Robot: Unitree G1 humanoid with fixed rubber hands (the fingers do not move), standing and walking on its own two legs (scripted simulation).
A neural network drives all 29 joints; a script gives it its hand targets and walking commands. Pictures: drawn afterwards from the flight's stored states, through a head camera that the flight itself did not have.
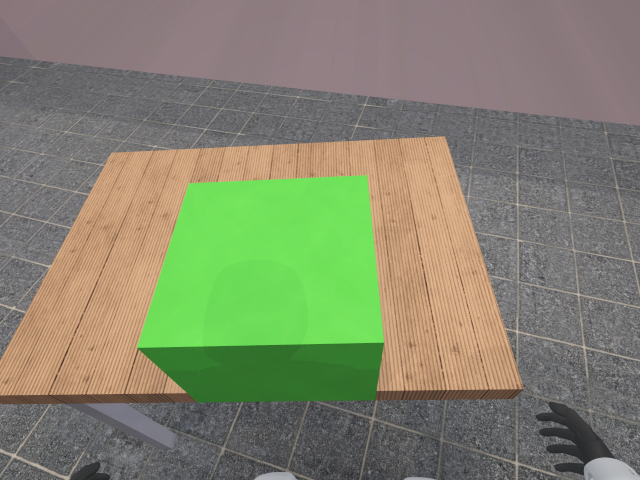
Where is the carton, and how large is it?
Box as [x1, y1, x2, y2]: [137, 175, 383, 401]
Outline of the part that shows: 366,175 189,183 137,347 197,401 374,399 382,352 383,337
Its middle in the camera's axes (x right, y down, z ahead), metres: -0.06 +0.07 +0.58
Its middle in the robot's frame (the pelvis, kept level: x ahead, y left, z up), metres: +0.38 +0.08 -0.03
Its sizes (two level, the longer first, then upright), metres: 0.271 0.262 0.211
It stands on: a table, 0.63 m high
